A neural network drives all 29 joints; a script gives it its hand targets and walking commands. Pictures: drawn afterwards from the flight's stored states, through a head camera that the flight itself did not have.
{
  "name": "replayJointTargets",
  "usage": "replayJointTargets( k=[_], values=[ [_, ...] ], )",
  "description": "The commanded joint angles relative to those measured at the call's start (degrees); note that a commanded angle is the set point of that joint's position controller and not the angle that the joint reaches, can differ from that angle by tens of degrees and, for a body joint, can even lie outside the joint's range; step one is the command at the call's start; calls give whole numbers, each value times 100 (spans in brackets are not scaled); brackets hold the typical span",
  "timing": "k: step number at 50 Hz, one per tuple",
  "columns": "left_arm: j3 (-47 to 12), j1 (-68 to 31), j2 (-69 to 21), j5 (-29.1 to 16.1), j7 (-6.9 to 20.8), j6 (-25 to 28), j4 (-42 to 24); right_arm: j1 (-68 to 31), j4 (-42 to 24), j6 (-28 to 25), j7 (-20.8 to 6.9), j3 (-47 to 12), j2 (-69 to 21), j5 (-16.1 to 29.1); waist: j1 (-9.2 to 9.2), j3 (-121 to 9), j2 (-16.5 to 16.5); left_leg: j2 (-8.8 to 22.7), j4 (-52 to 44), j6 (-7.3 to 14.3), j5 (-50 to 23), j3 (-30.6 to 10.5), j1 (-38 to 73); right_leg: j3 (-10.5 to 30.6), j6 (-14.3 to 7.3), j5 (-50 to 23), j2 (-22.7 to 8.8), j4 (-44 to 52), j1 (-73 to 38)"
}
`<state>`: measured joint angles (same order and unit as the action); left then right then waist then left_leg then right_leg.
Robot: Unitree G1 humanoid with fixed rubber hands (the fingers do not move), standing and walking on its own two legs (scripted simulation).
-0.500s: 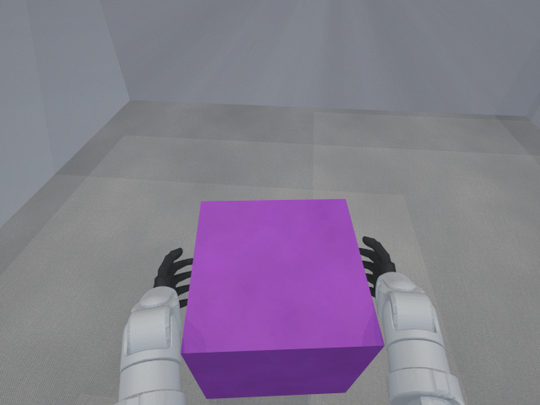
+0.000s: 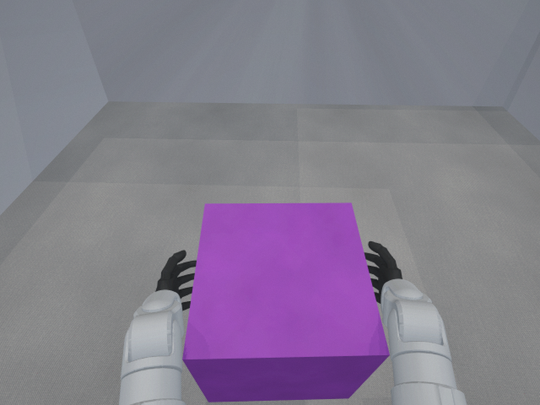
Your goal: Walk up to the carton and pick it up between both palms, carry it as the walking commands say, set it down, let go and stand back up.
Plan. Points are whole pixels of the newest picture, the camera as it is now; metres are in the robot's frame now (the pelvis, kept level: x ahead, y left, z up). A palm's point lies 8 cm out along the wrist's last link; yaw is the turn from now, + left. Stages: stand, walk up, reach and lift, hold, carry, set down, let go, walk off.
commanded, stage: reach and lift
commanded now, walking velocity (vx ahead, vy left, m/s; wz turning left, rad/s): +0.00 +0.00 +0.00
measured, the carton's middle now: (278, 304) +0.31 -0.01 -0.02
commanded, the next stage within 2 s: hold in 0.82 s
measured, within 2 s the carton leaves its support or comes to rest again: neither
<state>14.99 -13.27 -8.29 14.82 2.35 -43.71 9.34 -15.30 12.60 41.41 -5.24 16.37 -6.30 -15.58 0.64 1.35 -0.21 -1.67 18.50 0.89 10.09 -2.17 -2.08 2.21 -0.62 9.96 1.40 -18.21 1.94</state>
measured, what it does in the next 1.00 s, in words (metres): stands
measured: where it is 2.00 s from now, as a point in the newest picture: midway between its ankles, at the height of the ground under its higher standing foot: outside the picture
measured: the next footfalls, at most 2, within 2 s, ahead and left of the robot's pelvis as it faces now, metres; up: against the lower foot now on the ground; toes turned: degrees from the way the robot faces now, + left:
none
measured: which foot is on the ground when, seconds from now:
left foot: down 0.00-1.00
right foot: down 0.00-1.00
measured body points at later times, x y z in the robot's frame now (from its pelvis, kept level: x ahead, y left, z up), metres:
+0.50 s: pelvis +0.00 +0.00 +0.00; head -0.04 +0.00 +0.45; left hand +0.28 +0.16 +0.03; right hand +0.28 -0.18 +0.04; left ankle +0.01 +0.11 -0.75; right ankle +0.01 -0.11 -0.75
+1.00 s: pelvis -0.01 +0.00 +0.00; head -0.04 +0.00 +0.45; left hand +0.28 +0.17 +0.03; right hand +0.28 -0.17 +0.04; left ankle +0.01 +0.11 -0.75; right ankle +0.01 -0.11 -0.75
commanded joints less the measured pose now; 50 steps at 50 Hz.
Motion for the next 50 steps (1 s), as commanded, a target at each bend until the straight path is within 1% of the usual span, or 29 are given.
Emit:
replayJointTargets(
  k=[1,8,20,33,50],
  values=[
    [-3240,-2922,-4683,-1297,962,235,-426,-2704,-351,-90,-1035,-3150,-4546,1258,26,-1475,-6,-204,-203,-106,-1255,-312,239,238,6,-1254,294,117,-416],
    [-3331,-2750,-4603,-1319,962,250,-570,-2521,-577,-64,-1000,-3283,-4522,1291,26,-1423,17,-215,-203,-84,-1243,-323,244,240,16,-1247,297,120,-423],
    [-3444,-2668,-4433,-1358,989,256,-736,-2344,-799,-23,-919,-3492,-4556,1346,-3,-1267,49,-254,-178,-52,-986,-299,243,260,31,-1062,261,132,-387],
    [-3408,-2827,-4309,-1346,1040,252,-690,-2416,-754,8,-843,-3507,-4639,1317,-33,-1150,71,-273,-120,-31,-666,-267,155,257,49,-760,229,112,-319],
    [-3431,-2849,-4372,-1348,1025,245,-686,-2440,-791,-3,-825,-3527,-4600,1313,-13,-1178,10,-242,-98,-52,-733,-292,161,223,12,-737,253,59,-308]
  ],
)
